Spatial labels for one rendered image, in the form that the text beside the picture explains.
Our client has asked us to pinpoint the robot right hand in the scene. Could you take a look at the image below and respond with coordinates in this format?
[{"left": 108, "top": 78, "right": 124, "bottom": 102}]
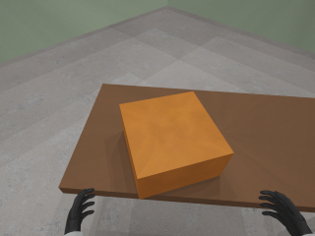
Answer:
[{"left": 259, "top": 190, "right": 313, "bottom": 236}]

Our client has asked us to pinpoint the carton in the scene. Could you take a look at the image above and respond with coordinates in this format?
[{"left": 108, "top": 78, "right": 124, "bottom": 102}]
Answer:
[{"left": 119, "top": 91, "right": 234, "bottom": 200}]

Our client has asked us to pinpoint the robot left hand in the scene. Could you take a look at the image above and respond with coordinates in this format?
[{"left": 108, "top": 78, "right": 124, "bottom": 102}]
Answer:
[{"left": 64, "top": 188, "right": 95, "bottom": 235}]

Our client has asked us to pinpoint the table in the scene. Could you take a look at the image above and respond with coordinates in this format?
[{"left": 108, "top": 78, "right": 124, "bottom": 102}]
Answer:
[{"left": 58, "top": 84, "right": 315, "bottom": 236}]

